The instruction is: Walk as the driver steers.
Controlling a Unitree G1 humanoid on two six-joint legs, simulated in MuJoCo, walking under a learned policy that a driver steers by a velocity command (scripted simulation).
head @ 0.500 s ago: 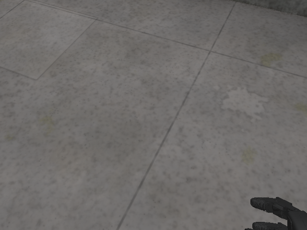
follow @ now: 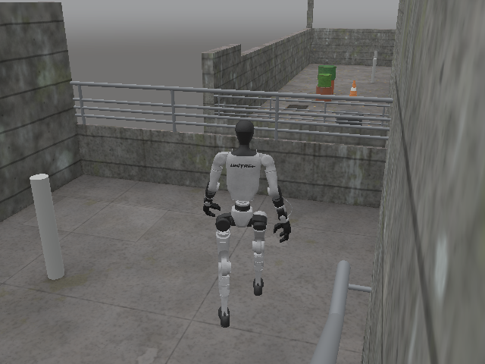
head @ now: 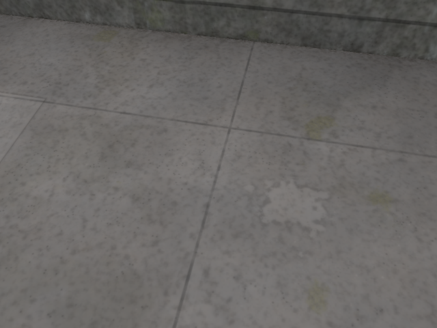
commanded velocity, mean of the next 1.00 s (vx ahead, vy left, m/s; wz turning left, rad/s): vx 0.50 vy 0.00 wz -0.54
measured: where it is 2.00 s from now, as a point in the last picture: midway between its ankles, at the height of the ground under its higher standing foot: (319, 226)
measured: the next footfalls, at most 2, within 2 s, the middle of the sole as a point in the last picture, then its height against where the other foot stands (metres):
right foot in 0.04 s outside the picture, level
left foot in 0.54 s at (208, 318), level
